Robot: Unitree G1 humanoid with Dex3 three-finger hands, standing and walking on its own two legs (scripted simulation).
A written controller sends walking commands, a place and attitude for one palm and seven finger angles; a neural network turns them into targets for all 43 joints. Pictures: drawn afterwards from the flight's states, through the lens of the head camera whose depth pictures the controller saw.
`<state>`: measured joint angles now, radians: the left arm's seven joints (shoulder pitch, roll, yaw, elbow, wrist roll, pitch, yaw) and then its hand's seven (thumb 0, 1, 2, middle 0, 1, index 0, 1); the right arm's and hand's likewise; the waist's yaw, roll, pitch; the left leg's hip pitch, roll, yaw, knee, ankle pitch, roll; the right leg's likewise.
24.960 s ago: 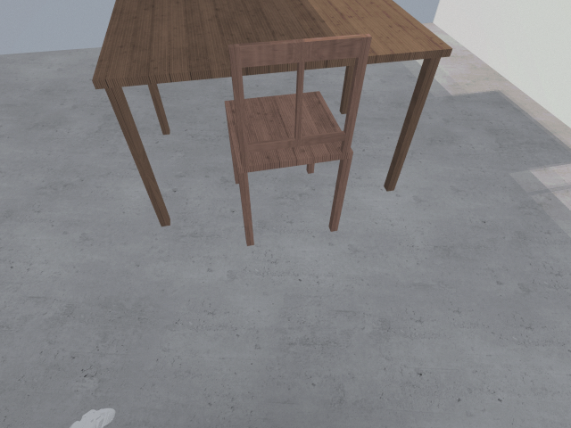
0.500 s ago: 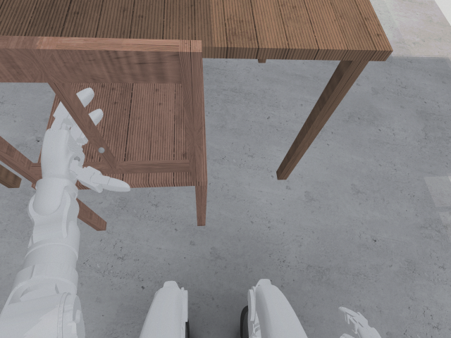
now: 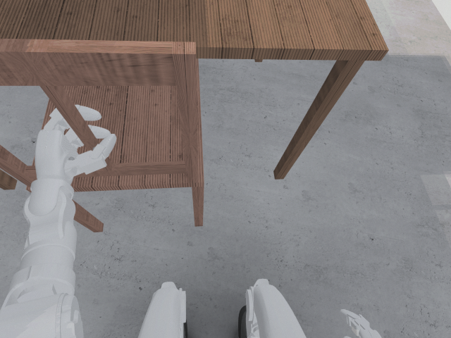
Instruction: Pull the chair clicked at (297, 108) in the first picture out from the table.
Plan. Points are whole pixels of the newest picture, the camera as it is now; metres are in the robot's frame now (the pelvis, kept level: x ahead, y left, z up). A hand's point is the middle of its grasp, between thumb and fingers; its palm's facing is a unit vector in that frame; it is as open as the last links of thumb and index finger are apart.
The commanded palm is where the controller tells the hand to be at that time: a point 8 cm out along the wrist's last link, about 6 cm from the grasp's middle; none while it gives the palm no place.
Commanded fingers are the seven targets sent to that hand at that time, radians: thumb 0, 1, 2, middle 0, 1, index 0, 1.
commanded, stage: hook a spindle and tug to test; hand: left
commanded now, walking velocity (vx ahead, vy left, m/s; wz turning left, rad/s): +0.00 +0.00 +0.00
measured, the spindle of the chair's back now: (85, 134) +0.46 +0.24 +0.02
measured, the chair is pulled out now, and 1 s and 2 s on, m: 0.00 0.03 0.18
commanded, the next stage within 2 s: step backward, pulling the chair out in 0.70 s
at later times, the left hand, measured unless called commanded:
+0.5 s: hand (98, 157) +0.41 +0.21 +0.02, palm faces +0.07 -1.00 -0.03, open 5.3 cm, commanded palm +0.38 +0.25 +0.02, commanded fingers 0.00 0.90 0.90 -0.50 -1.45 -0.50 -1.45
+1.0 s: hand (101, 158) +0.40 +0.20 +0.03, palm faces +0.18 -0.97 -0.13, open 5.1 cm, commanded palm +0.38 +0.25 +0.03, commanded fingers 0.00 0.90 0.90 -0.50 -1.45 -0.50 -1.45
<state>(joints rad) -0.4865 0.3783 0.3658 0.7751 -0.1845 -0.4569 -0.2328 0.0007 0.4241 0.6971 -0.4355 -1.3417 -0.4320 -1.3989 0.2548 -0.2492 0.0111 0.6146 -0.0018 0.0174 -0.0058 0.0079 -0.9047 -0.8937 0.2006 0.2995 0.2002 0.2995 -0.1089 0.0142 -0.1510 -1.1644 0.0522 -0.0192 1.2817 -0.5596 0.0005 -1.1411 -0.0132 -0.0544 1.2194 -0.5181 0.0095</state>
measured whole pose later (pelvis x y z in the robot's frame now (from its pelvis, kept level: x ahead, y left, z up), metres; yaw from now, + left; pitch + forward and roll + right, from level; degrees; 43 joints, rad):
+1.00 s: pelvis +0.03 +0.01 +0.07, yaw +1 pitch +17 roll -1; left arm -0.32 0.27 0.20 0.69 -0.10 -0.19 0.06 0.03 0.77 0.83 -0.33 -1.18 -0.43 -1.44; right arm 0.27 -0.21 0.03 0.56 0.05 0.11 -0.09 0.01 -0.91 -0.89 0.20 0.30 0.20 0.30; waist -0.09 0.01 -0.09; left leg -0.75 0.03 0.01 0.90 -0.44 0.01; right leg -0.75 -0.03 -0.04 0.87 -0.40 0.02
